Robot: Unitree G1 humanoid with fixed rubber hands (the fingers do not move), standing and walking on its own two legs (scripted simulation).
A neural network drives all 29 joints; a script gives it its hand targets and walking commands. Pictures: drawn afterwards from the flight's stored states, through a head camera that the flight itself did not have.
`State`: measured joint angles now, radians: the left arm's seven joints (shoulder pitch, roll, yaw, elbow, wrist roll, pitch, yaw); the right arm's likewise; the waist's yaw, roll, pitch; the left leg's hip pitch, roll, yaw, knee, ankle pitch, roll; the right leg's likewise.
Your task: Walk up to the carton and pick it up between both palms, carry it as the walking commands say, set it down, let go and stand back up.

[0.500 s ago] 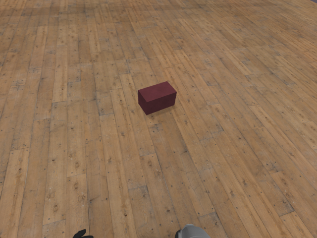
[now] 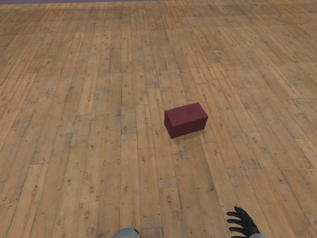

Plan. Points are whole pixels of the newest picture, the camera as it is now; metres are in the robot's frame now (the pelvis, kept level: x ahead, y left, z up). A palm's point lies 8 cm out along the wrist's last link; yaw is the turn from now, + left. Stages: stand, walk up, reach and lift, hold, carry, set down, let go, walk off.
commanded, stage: walk up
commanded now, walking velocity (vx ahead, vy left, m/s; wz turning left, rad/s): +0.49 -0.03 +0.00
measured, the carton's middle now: (185, 120) +1.05 -0.14 -0.69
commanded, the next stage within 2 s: none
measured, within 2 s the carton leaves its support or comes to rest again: neither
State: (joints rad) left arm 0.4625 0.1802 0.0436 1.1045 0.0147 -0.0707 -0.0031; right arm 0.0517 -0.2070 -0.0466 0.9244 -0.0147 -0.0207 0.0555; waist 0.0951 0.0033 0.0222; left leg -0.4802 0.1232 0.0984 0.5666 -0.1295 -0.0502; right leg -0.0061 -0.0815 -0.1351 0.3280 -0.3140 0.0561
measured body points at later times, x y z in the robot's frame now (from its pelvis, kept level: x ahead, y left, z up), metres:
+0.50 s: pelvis +0.26 -0.05 -0.02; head +0.28 -0.06 +0.43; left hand +0.41 +0.18 -0.14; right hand +0.16 -0.30 -0.17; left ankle +0.13 +0.14 -0.73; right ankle +0.37 -0.18 -0.74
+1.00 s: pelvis +0.44 -0.02 -0.01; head +0.47 -0.01 +0.44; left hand +0.37 +0.19 -0.16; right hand +0.56 -0.24 -0.15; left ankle +0.50 +0.09 -0.74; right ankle +0.37 -0.18 -0.74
